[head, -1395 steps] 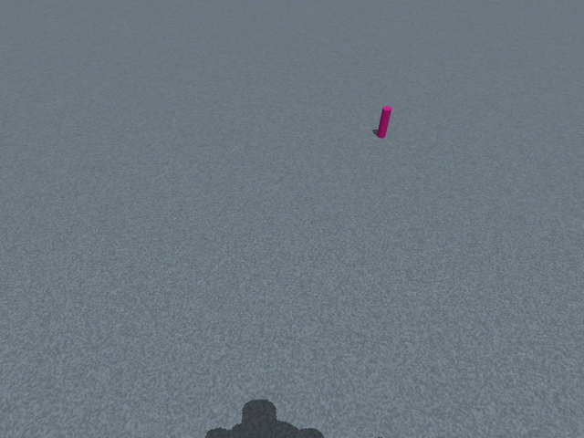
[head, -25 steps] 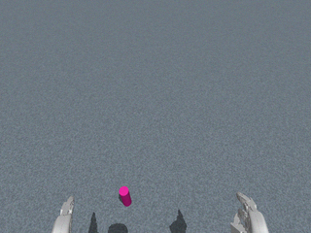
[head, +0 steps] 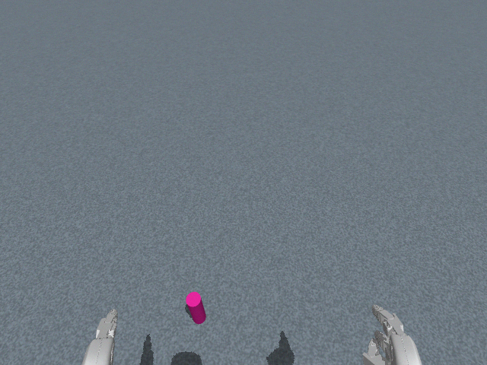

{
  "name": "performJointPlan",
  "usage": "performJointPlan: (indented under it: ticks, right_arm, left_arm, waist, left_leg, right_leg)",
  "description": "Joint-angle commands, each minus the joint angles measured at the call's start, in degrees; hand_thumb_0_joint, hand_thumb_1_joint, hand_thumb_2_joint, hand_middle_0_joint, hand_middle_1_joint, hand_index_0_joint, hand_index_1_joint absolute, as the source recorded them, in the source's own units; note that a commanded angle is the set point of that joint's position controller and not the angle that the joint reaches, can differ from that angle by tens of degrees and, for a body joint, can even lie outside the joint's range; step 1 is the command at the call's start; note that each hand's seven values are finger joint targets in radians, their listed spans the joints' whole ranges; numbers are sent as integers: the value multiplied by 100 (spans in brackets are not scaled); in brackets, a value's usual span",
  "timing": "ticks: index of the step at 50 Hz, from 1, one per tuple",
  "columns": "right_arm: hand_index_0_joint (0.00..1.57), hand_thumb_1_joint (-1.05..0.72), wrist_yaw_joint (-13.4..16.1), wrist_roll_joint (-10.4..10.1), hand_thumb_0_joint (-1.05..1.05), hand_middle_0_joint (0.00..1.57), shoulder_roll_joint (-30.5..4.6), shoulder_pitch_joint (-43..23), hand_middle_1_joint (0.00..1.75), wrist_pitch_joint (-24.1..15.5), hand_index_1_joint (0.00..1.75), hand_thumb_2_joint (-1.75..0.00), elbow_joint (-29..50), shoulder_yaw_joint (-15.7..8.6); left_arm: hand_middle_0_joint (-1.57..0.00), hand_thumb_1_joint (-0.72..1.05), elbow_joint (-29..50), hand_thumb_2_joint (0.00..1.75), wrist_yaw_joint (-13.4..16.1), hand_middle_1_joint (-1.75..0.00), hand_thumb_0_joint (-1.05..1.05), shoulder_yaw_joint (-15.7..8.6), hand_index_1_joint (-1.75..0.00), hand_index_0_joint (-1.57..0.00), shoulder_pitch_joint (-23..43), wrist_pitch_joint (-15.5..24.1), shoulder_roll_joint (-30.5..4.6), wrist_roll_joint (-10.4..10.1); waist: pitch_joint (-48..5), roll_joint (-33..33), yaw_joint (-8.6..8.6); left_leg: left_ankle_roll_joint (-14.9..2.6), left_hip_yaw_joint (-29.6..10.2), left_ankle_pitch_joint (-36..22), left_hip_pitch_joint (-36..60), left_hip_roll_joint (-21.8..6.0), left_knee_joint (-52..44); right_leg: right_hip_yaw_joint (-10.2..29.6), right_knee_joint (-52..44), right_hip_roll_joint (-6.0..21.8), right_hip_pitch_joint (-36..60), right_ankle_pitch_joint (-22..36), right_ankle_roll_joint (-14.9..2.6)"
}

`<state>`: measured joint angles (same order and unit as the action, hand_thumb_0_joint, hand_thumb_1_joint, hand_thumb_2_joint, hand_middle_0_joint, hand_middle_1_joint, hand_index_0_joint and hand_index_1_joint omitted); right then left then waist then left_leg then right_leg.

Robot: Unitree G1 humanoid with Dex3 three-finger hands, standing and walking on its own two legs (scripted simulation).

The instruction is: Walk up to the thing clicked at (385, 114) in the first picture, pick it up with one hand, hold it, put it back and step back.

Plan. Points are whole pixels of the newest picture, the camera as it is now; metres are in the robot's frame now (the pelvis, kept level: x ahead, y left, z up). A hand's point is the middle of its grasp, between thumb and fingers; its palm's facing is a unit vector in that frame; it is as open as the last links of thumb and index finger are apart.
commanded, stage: home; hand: left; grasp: from the side
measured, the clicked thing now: (196, 308) +0.45 +0.18 -0.63
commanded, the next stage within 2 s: stand in 0.78 s
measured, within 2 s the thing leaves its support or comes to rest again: neither
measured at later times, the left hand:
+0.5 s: hand (139, 364) +0.17 +0.18 -0.06, palm faces +0.10 -0.95 -0.28, open 17.3 cm
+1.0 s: hand (134, 363) +0.17 +0.19 -0.06, palm faces +0.10 -0.95 -0.28, open 16.8 cm
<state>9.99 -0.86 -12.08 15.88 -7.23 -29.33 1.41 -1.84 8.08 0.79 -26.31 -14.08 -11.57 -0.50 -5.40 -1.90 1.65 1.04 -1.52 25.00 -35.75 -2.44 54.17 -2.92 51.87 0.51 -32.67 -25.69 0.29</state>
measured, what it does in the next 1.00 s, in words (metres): stands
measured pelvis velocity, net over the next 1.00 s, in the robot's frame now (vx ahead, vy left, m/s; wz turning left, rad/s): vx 0.00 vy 0.01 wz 0.00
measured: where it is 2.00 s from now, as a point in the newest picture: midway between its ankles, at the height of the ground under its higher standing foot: outside the picture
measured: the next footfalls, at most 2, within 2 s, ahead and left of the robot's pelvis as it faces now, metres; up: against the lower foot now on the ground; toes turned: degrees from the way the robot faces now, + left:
none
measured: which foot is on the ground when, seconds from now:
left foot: down 0.00-1.00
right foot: down 0.00-1.00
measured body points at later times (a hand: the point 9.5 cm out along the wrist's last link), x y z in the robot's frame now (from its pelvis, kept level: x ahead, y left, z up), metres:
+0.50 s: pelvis +0.00 +0.00 +0.00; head +0.02 +0.00 +0.45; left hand +0.16 +0.23 -0.04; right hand +0.16 -0.24 -0.07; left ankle +0.03 +0.13 -0.69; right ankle +0.01 -0.12 -0.69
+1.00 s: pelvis +0.00 +0.01 +0.00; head +0.02 +0.01 +0.45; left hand +0.16 +0.24 -0.04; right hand +0.16 -0.24 -0.07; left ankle +0.03 +0.13 -0.69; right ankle +0.01 -0.12 -0.69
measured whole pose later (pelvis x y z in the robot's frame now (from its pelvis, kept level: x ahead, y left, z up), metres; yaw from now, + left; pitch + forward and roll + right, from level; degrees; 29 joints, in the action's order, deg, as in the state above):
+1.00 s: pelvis +0.00 +0.01 +0.00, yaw +0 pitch +7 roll -2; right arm 9.9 -0.6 -11.7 15.6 -7.6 -30.1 1.5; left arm -2.1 8.1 0.6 -26.1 -13.4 -11.6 -0.4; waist -5.1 -1.6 1.3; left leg 0.6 -1.3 25.4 -35.2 -2.2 54.0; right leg -2.7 51.3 0.7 -32.0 -25.8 0.7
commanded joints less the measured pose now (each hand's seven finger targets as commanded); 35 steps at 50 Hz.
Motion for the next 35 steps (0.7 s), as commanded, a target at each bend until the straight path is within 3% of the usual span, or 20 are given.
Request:
performJointPlan:
  ticks: [1,7,12,17,19,22,30,34,35]
  right_arm:
    - [20,-90,105,48,0,20,-652,-386,30,-365,30,-90,905,-280]
    - [20,-90,98,40,0,20,-635,-424,30,-375,30,-90,911,-248]
    - [20,-90,118,55,0,20,-660,-394,30,-399,30,-90,866,-274]
    - [20,-90,105,58,0,20,-645,-466,30,-409,30,-90,870,-259]
    - [20,-90,129,64,0,20,-641,-380,30,-401,30,-90,881,-281]
    - [20,-90,114,62,0,20,-620,-403,30,-393,30,-90,853,-256]
    - [20,-90,118,60,0,20,-662,-403,30,-381,30,-90,819,-283]
    - [20,-90,114,69,0,20,-652,-371,30,-371,30,-90,837,-283]
    - [20,-90,97,58,0,20,-641,-420,30,-374,30,-90,853,-260]
  left_arm:
    - [-5,-54,1021,7,52,-6,0,-366,-6,-5,110,292,-569,65]
    - [-5,-53,1086,7,18,-6,0,-307,-6,-5,259,339,-537,42]
    - [-5,-54,1075,6,22,-6,0,-320,-6,-5,133,327,-545,48]
    - [-5,-54,1037,7,31,-6,0,-381,-6,-5,233,362,-592,43]
    - [-5,-56,1065,5,27,-6,0,-369,-6,-5,77,355,-570,50]
    - [-5,-55,1101,6,13,-6,0,-300,-6,-5,119,359,-514,48]
    - [-5,-55,1043,6,30,-6,0,-353,-6,-5,225,344,-565,47]
    - [-5,-56,1061,6,29,-6,0,-391,-6,-5,62,334,-583,43]
    - [-5,-56,997,6,19,-6,0,-314,-6,-5,82,319,-534,39]
  waist:
    - [-538,59,-45]
    - [-436,86,-2]
    - [-591,106,-8]
    - [-397,24,-53]
    - [-664,144,-47]
    - [-611,73,-33]
    - [-477,41,-21]
    - [-631,0,-54]
    - [-451,25,-60]
  left_leg:
    - [-126,110,-636,509,169,-970]
    - [-140,184,-562,496,199,-926]
    - [-149,164,-831,563,189,-867]
    - [-139,158,-473,418,198,-952]
    - [-155,179,-847,524,198,-838]
    - [-140,189,-1033,577,193,-806]
    - [-134,171,-834,545,183,-898]
    - [-128,143,-1075,592,179,-883]
    - [-125,146,-971,542,181,-917]
  right_leg:
    - [-72,-956,-170,164,656,-49]
    - [-4,-1042,-137,102,620,-32]
    - [-13,-980,-143,183,881,-24]
    - [-32,-1047,-148,82,516,-42]
    - [-15,-997,-138,250,901,-18]
    - [-6,-960,-134,246,1100,-24]
    - [-20,-995,-139,175,886,-40]
    - [-51,-923,-149,293,1102,-48]
    - [-69,-948,-155,212,990,-46]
